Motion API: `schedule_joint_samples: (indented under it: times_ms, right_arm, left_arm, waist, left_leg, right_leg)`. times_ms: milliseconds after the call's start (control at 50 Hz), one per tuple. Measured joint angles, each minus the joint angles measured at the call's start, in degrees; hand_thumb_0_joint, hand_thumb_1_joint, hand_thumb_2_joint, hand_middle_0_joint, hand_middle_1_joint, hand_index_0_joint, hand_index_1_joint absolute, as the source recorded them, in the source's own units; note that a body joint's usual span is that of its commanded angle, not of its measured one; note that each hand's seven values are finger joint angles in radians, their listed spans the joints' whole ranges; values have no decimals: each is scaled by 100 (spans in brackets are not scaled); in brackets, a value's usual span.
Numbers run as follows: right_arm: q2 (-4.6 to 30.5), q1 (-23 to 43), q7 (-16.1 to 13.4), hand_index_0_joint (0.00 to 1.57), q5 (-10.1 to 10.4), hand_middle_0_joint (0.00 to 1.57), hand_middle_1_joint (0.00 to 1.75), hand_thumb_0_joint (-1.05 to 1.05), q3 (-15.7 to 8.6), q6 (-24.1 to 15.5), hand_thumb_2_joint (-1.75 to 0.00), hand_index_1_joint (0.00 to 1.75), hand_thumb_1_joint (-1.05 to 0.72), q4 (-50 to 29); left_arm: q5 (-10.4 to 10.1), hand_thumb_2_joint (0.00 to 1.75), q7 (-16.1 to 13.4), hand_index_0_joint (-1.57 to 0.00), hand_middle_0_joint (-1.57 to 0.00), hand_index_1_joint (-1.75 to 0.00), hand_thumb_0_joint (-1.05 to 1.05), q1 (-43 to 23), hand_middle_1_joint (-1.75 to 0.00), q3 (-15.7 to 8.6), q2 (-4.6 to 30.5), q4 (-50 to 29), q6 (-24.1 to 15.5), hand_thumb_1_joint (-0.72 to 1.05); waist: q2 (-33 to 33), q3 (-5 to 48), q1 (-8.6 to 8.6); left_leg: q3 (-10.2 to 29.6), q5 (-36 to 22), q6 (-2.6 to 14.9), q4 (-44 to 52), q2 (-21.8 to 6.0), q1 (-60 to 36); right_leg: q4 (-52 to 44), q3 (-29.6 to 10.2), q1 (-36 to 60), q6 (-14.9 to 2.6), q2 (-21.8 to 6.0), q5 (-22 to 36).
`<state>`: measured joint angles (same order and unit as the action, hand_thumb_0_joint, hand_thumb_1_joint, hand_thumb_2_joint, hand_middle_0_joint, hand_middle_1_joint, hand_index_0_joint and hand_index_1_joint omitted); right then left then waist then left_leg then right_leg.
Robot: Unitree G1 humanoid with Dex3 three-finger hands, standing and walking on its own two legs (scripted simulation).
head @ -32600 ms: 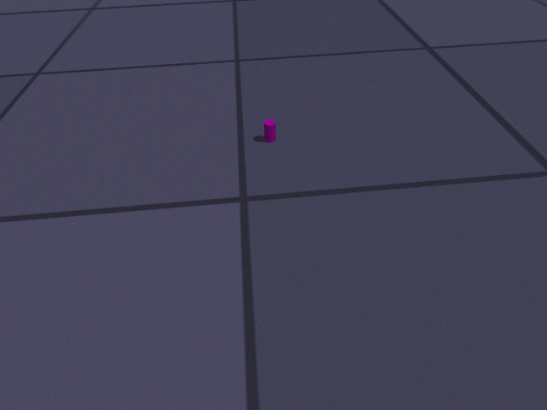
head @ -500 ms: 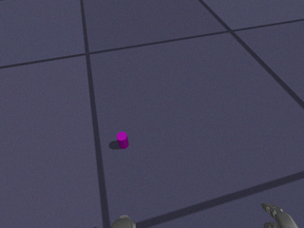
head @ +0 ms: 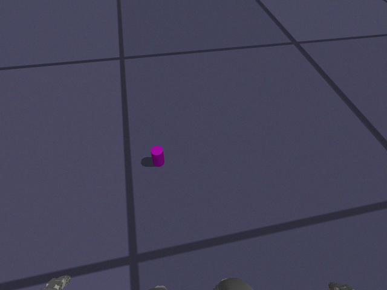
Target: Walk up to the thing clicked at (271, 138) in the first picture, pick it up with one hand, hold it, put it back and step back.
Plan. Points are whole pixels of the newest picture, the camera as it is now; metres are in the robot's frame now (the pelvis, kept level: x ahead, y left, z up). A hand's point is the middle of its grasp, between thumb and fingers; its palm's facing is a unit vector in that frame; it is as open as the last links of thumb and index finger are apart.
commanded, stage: step back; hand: left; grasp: from the side
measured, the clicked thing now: (157, 156) +0.91 +0.20 -0.70
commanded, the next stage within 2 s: stand in 1.34 s
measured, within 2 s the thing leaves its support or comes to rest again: neither
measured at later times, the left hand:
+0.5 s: hand out of the picture -0.11 +0.25 -0.14, palm faces +0.09 -0.90 -0.43, open 7.4 cm
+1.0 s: hand out of the picture -0.10 +0.24 -0.15, palm faces +0.12 -0.92 -0.36, open 7.4 cm
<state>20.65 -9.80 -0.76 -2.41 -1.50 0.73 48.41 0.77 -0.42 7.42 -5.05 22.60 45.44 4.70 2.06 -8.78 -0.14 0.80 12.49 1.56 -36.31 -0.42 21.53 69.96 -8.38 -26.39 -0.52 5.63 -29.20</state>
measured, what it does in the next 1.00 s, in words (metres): walks backwards: right foot, then left foot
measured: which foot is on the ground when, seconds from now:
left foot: down 0.00-0.18, up 0.20-0.46, down 0.48-1.00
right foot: up 0.00-0.12, down 0.14-1.00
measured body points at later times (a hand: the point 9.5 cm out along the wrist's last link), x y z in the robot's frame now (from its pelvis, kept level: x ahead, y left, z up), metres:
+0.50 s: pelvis -0.14 -0.04 +0.00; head -0.12 -0.05 +0.44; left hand -0.11 +0.29 -0.11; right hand -0.06 -0.35 -0.13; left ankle -0.14 +0.08 -0.73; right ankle -0.11 -0.16 -0.72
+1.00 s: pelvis -0.13 -0.03 +0.00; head -0.11 -0.03 +0.45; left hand -0.10 +0.29 -0.12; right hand -0.02 -0.34 -0.12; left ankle -0.10 +0.10 -0.72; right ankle -0.11 -0.16 -0.72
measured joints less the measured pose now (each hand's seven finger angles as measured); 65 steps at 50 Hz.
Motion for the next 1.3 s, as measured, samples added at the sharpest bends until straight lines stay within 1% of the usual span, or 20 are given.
schedule_joint_samples:
  times_ms: [80, 140, 180, 240, 280, 320, 440, 460, 500, 560, 600, 660, 700, 740, 800, 880, 980, 1060, 1120, 1300]
  right_arm:
    - [105, 225, -3, 20, -28, 21, 30, 1, -58, 8, -90, 31, -90, -210]
    - [244, 363, 16, 20, -11, 21, 30, 0, -75, 80, -90, 31, -90, -299]
    - [395, 442, 10, 20, 23, 21, 30, 0, -139, 154, -90, 30, -90, -250]
    - [341, 251, -57, 20, 73, 21, 30, 0, -203, 264, -90, 30, -90, -60]
    - [368, 91, -46, 20, 109, 20, 30, 0, -189, 238, -90, 30, -90, 22]
    - [393, -66, -25, 20, 117, 20, 30, 1, -182, 182, -90, 30, -90, 100]
    - [291, -440, 99, 20, 35, 20, 30, 1, -157, 157, -90, 30, -90, 520]
    - [255, -465, 121, 20, 31, 20, 30, 1, -156, 132, -90, 30, -90, 587]
    - [113, -421, 141, 20, 8, 20, 30, 1, -180, 50, -90, 30, -90, 718]
    - [4, -429, 201, 20, -4, 20, 30, 1, -152, -57, -90, 30, -90, 743]
    - [-60, -404, 208, 20, -15, 21, 30, 1, -108, -117, -90, 30, -90, 738]
    - [-99, -323, 236, 20, -14, 21, 30, 1, -75, -140, -90, 30, -90, 734]
    - [-60, -253, 240, 20, 10, 21, 30, 1, -77, -90, -90, 30, -90, 741]
    - [-38, -243, 211, 20, 34, 21, 30, 1, -93, -26, -90, 30, -90, 780]
    - [29, -230, 190, 20, 58, 21, 30, 1, -118, -33, -90, 30, -90, 834]
    - [163, -218, 211, 20, 54, 20, 30, 1, -176, -110, -90, 30, -90, 885]
    - [190, -162, 181, 20, -6, 20, 30, 1, -255, -193, -90, 30, -90, 995]
    - [52, -32, 171, 20, 15, 20, 30, 1, -145, -189, -90, 30, -90, 1074]
    - [-56, 104, 158, 20, 67, 20, 30, 1, -58, -170, -90, 30, -90, 1156]
    - [-190, 606, 108, 20, 151, 21, 30, 1, 5, -179, -90, 30, -90, 1265]
  left_arm:
    - [32, 90, 51, -21, -21, -30, 1, 208, -30, 6, 34, 146, -18, 91]
    - [30, 90, 88, -21, -21, -30, 1, 349, -30, 15, 50, 313, -83, 91]
    - [92, 90, 88, -21, -21, -30, 1, 395, -30, 8, -88, 484, -137, 91]
    - [172, 90, 109, -21, -21, -30, 1, 652, -30, 60, -136, 531, -110, 91]
    - [195, 90, 74, -21, -21, -30, 1, 757, -30, 82, -180, 589, -127, 91]
    - [219, 90, 58, -21, -21, -30, 1, 797, -30, 77, -204, 611, -184, 90]
    - [207, 90, 59, -21, -21, -30, 1, 735, -30, 42, -88, 509, -383, 90]
    - [190, 90, 64, -21, -21, -30, 1, 714, -30, 47, -52, 509, -383, 90]
    - [163, 90, 57, -21, -21, -30, 1, 651, -30, 55, 36, 560, -350, 90]
    - [90, 90, 75, -21, -21, -30, 1, 659, -30, 83, 14, 804, -294, 90]
    - [55, 90, 115, -21, -21, -30, 1, 669, -30, 88, 23, 910, -319, 91]
    - [45, 90, 156, -21, -21, -30, 1, 692, -30, 77, 16, 1017, -435, 91]
    - [81, 90, 135, -21, -21, -30, 1, 669, -30, 64, -56, 1097, -516, 91]
    - [143, 90, 119, -21, -21, -30, 1, 665, -30, 76, -130, 1121, -583, 91]
    - [161, 90, 99, -21, -21, -30, 1, 621, -30, 95, -227, 1111, -658, 91]
    - [169, 90, 109, -21, -21, -30, 1, 577, -30, 143, -284, 1130, -696, 90]
    - [93, 90, 112, -21, -21, -30, 1, 453, -30, 204, -183, 1183, -545, 90]
    - [8, 90, 96, -21, -21, -30, 1, 356, -30, 238, -115, 1325, -472, 91]
    - [-7, 90, 71, -21, -21, -30, 1, 257, -30, 254, -110, 1417, -543, 91]
    - [-19, 90, 12, -21, -21, -30, 1, -213, -30, 318, -170, 1477, -568, 91]
  waist:
    - [-56, 37, -43]
    - [-132, 91, -101]
    - [-475, 26, -50]
    - [-303, 202, -211]
    - [-259, 260, -234]
    - [-280, 282, -230]
    - [-344, 372, -230]
    - [-321, 396, -222]
    - [-93, 332, -235]
    - [-74, 493, -161]
    - [-79, 562, -109]
    - [-115, 637, -63]
    - [-275, 626, -63]
    - [-377, 704, -97]
    - [-348, 686, -194]
    - [-349, 618, -238]
    - [-170, 512, -181]
    - [-125, 526, -111]
    - [-174, 523, -93]
    - [-230, 489, -78]
  left_leg:
    - [-67, -293, -64, 78, -196, 265]
    - [-99, -465, -203, -22, -333, 564]
    - [203, -226, -190, -291, -447, 779]
    - [595, 1157, -237, -1530, 198, 1102]
    - [694, 1234, -228, -2334, 513, 1171]
    - [645, 1196, -238, -2655, 605, 1037]
    - [199, 1623, -259, -1069, 259, -163]
    - [105, 1533, -224, -544, 210, -434]
    - [-29, 681, -140, 88, 349, -743]
    - [-49, 599, 26, 106, 338, -727]
    - [-38, 551, 48, 197, 271, -763]
    - [-22, 519, -60, 209, 149, -761]
    - [48, 640, -144, -8, -15, -711]
    - [279, 1214, -110, -435, 20, -537]
    - [380, 1427, -104, -1120, 204, -226]
    - [244, 1324, -140, -838, 71, -133]
    - [-44, 158, -183, 286, 76, -506]
    - [-85, 394, -153, 152, 18, -513]
    - [-62, 457, -189, 176, -87, -596]
    - [-132, 399, -174, 432, -70, -821]
  right_leg:
    - [-1157, 139, 655, 112, -260, -35]
    - [-2712, 463, 1278, 22, -488, 276]
    - [-3073, 711, 1414, 45, -317, 373]
    - [-2924, 640, 1166, -46, -519, 517]
    - [-3060, 638, 1121, -40, -651, 695]
    - [-3153, 690, 1065, -31, -718, 830]
    - [-3073, 1050, 904, -52, -819, 916]
    - [-3005, 1099, 863, -32, -856, 897]
    - [-2793, 1030, 805, -4, -1041, 827]
    - [-2382, 813, 667, -71, -864, 204]
    - [-2252, 783, 636, -99, -773, 180]
    - [-2932, 877, 887, -101, -722, 462]
    - [-3441, 984, 1120, -79, -578, 1169]
    - [-3489, 1075, 1136, -108, -494, 1241]
    - [-3593, 1103, 1207, -171, -578, 1218]
    - [-3748, 1150, 1301, -70, -695, 1259]
    - [-3293, 1110, 1170, 91, -946, 932]
    - [-3383, 914, 1250, -15, -771, 831]
    - [-3720, 935, 1461, 130, -673, 1046]
    - [-3943, 874, 1648, 163, -694, 1078]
